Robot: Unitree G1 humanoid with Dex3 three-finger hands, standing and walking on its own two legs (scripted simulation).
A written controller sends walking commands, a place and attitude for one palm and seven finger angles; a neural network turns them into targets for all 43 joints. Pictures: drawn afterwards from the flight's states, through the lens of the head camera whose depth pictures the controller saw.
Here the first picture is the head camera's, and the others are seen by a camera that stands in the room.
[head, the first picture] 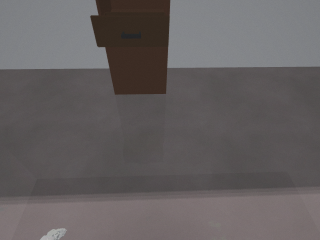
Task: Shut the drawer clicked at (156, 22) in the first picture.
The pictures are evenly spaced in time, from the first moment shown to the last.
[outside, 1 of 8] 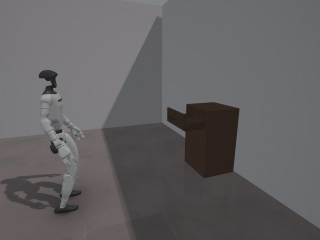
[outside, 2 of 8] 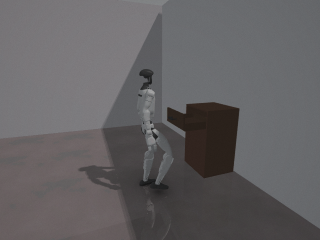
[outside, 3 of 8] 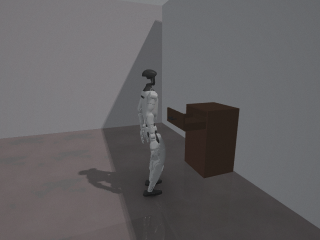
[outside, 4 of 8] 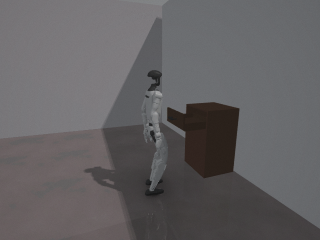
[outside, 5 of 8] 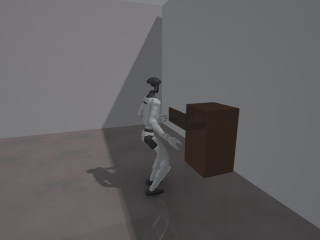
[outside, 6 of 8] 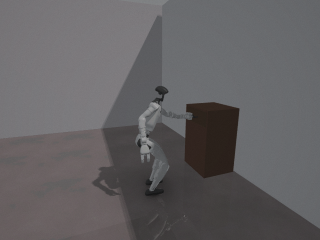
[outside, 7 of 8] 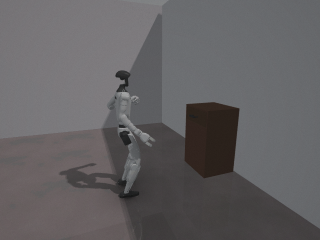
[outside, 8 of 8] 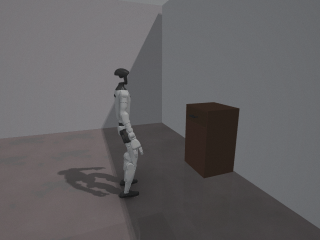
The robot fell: no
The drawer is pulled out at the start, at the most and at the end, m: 0.29 0.29 0.00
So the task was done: yes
